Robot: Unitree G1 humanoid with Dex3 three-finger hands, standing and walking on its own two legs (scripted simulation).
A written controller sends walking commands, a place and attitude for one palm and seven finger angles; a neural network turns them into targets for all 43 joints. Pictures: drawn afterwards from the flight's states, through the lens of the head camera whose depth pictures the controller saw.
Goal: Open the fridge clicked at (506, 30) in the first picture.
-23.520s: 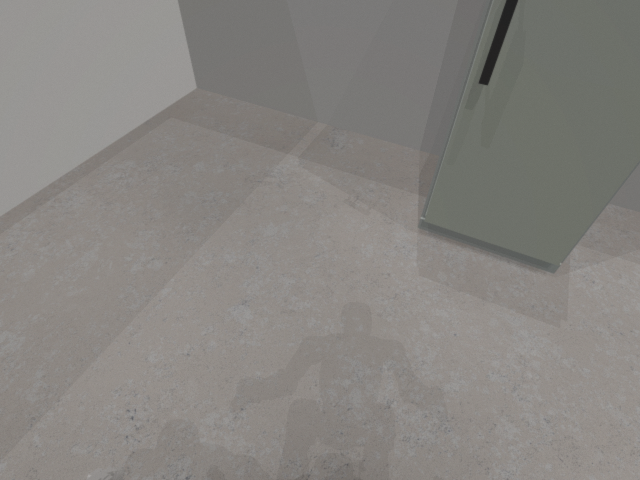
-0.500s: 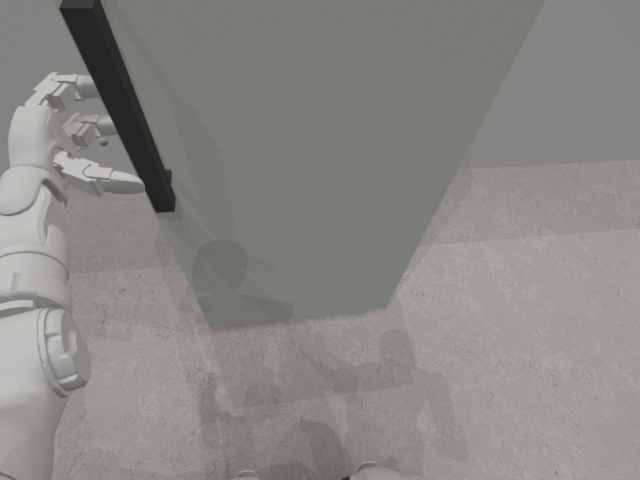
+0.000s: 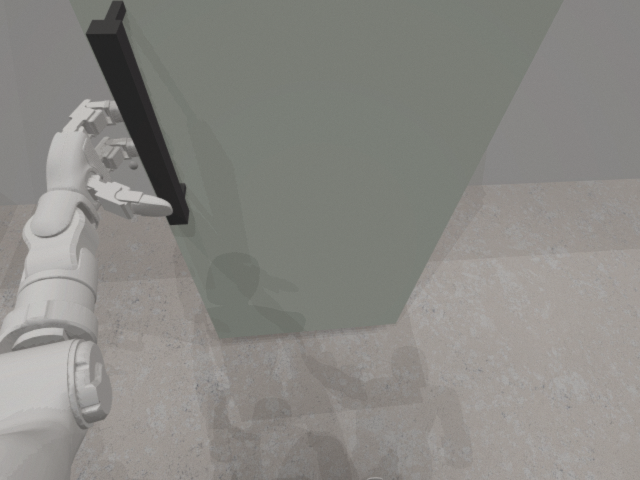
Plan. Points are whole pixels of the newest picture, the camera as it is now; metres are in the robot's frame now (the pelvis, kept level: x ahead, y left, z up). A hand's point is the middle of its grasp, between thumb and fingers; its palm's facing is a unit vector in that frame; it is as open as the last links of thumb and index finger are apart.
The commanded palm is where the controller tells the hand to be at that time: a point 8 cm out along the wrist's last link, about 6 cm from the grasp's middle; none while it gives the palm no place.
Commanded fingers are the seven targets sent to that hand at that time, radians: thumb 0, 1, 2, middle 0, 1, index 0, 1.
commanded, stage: slide the fingers in behind the handle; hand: left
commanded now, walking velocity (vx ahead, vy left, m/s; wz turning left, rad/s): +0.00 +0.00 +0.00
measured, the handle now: (153, 132) +0.51 +0.21 +0.14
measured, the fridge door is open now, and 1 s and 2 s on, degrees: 0 0 0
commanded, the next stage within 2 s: grip the handle and tug to test in 1.26 s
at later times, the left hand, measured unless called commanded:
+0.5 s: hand (158, 163) +0.47 +0.19 +0.13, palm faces +0.07 -1.00 -0.01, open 14.0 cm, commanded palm +0.44 +0.24 +0.13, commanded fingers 0.00 -0.50 0.30 -0.30 -1.20 -0.30 -1.20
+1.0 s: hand (160, 167) +0.46 +0.19 +0.13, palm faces +0.08 -1.00 +0.01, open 14.0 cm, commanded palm +0.43 +0.24 +0.13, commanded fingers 0.00 -0.50 0.30 -0.30 -1.20 -0.30 -1.20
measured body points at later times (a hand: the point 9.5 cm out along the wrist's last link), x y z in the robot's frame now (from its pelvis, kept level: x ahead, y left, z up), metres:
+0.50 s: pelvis +0.00 +0.00 +0.00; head +0.06 +0.00 +0.45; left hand +0.46 +0.25 +0.13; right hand +0.04 -0.27 -0.12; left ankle -0.02 +0.11 -0.71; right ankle +0.00 -0.13 -0.71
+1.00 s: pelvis -0.01 +0.00 +0.00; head +0.05 +0.01 +0.45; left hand +0.45 +0.24 +0.13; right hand +0.04 -0.27 -0.11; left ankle -0.02 +0.11 -0.71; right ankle +0.00 -0.13 -0.71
